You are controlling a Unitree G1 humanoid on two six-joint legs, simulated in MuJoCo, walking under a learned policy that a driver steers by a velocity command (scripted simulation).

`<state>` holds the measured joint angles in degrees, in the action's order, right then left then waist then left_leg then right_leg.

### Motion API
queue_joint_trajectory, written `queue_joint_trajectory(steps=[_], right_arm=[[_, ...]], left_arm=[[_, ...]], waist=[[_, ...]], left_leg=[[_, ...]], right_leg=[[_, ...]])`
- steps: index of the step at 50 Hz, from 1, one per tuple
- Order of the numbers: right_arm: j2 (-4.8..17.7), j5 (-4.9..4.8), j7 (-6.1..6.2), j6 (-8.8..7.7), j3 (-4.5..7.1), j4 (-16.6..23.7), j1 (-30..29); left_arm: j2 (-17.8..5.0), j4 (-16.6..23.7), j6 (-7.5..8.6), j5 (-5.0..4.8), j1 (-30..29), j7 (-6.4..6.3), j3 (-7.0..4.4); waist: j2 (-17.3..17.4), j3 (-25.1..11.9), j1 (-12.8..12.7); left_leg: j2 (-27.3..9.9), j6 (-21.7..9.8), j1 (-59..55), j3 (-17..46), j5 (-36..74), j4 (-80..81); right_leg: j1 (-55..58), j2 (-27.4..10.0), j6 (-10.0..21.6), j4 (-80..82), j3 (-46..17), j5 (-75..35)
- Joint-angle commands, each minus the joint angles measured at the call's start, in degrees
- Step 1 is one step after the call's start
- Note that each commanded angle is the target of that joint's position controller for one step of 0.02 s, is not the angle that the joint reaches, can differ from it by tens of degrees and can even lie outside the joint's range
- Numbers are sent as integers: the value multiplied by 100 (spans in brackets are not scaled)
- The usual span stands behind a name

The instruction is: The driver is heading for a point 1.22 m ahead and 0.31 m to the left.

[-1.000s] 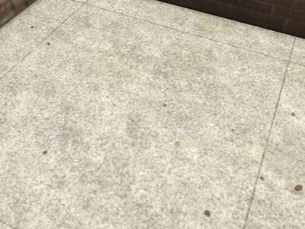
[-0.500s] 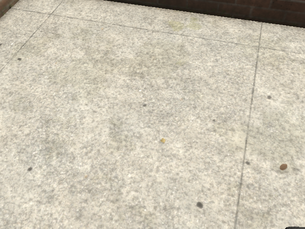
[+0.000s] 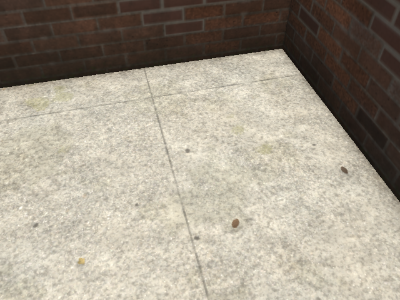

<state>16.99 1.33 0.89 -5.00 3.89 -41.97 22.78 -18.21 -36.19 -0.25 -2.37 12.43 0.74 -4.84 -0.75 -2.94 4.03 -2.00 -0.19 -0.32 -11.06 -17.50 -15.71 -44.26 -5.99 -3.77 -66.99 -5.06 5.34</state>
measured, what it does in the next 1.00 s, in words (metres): walks ahead, turning left: right foot, then left foot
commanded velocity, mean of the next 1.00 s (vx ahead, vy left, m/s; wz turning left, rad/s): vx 0.94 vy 0.00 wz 0.64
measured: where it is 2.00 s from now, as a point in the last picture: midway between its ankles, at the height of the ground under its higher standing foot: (104, 140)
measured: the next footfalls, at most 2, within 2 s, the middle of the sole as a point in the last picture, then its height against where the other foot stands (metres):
right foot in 0.20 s outside the picture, level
left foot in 0.68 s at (183, 272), level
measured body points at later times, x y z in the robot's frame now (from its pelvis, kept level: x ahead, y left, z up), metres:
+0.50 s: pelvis +0.34 -0.10 -0.01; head +0.34 -0.10 +0.44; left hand +0.25 +0.17 -0.13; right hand +0.57 -0.32 -0.10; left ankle +0.43 +0.07 -0.64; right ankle +0.24 -0.22 -0.74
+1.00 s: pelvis +0.72 +0.03 +0.00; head +0.73 +0.07 +0.44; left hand +0.82 +0.38 -0.03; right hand +0.91 -0.17 -0.12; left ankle +0.62 +0.02 -0.74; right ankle +1.03 +0.01 -0.68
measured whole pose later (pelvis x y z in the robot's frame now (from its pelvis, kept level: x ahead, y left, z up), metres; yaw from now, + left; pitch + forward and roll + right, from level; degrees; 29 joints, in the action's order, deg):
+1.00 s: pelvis +0.72 +0.03 +0.00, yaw +42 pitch +0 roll -2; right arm 12.7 -2.0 0.4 -3.7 3.0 -42.5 24.5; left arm -14.3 -30.1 7.3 0.3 -2.6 -0.1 -1.7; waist -1.8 3.1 6.5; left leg 9.5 -8.1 3.5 12.3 -19.3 -24.8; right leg -38.7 -3.8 -4.2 -37.7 -9.9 -2.8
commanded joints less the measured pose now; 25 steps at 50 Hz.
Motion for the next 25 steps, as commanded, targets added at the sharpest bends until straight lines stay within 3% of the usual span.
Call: queue_joint_trajectory(steps=[1,4,7,8,9,10,11,12,13,14,15,16,17,18,21,23,25], right_arm=[[815,-64,-31,-38,182,162,50],[895,-248,-45,26,152,-28,105],[1149,-356,-87,59,185,-175,198],[1285,-337,-97,69,199,-244,217],[1314,-295,-99,81,170,-314,98],[1131,-222,-90,38,81,-293,18],[331,-64,-114,-24,-151,-58,132],[-98,-353,-90,-201,-257,236,189],[350,-628,-63,-241,-96,306,-79],[392,-643,-53,-195,-63,388,-441],[325,-510,-36,-131,-66,379,-517],[319,-412,-64,-32,-25,297,-383],[229,-456,-141,82,-10,197,-149],[154,-500,-195,202,-4,128,-80],[18,-433,-218,420,-19,226,-449],[61,-433,-229,419,-28,375,-825],[114,-408,-303,382,-50,543,-1263]], left_arm=[[-145,697,211,-6,-918,75,66],[-78,834,372,37,-1354,230,174],[-166,899,517,3,-1457,366,182],[-348,859,541,-7,-1156,360,105],[-592,655,547,-48,-275,315,-45],[-938,275,491,-49,1057,206,-242],[-1531,36,410,75,2177,37,-376],[-1743,65,519,308,2299,41,-336],[-1211,90,590,295,1797,106,-176],[-864,-4,613,209,1555,144,-67],[-656,-98,620,219,1211,164,-13],[-375,-157,641,294,852,162,44],[-135,-216,663,343,597,146,81],[21,-279,699,321,434,117,90],[33,-463,762,292,348,27,65],[11,-525,745,371,375,-41,64],[-166,-603,715,384,560,-128,32]], waist=[[360,1301,-9],[423,1455,-16],[630,1378,-110],[826,1158,-347],[887,607,-951],[843,-325,-1665],[-325,-1495,-1876],[-1692,-2339,-1547],[-1127,-1519,-1413],[-940,-617,-1285],[-744,-135,-1026],[-869,134,-723],[-1075,212,-491],[-968,310,-383],[-537,911,-306],[-411,1229,-301],[-168,1460,-395]], left_leg=[[-1767,-1097,-35,1469,-844,1304],[-1716,-1144,23,1283,-172,1470],[-1671,-1096,176,1134,671,1261],[-1679,-1078,147,1150,1602,855],[-1529,-961,386,897,3015,-242],[-1206,-743,1310,665,3567,-1894],[-626,-396,3124,762,903,-4379],[75,-349,4037,1909,-1328,-6060],[-35,-327,4718,2138,-898,-6762],[-289,-327,5126,1937,-435,-6910],[-557,-304,5041,1833,117,-6639],[-771,-274,4662,1834,600,-6360],[-901,-245,4257,1842,906,-6256],[-947,-227,4125,1793,1030,-6193],[-919,-191,4465,1713,1338,-6010],[-747,-236,4663,1564,1754,-5490],[-607,-325,4872,1265,2064,-4808]], right_leg=[[-1235,24,139,836,-135,-43],[-590,-159,286,1945,423,-18],[772,168,435,2961,628,624],[1430,371,518,3185,702,892],[2726,573,668,3438,796,789],[4747,605,740,3114,780,663],[6931,-794,941,3154,-1066,2190],[7084,-1603,1217,4585,-3670,4676],[6398,-1795,1117,5289,-3867,4804],[5688,-1754,1052,5224,-3031,4019],[4954,-1603,1013,5202,-2211,3142],[4318,-1270,923,5254,-1423,2381],[3922,-1074,838,5320,-783,1779],[3798,-976,784,5449,-294,1254],[3618,-834,709,5736,750,68],[3622,-655,691,5931,1267,-327],[3907,-684,651,6088,1613,-660]])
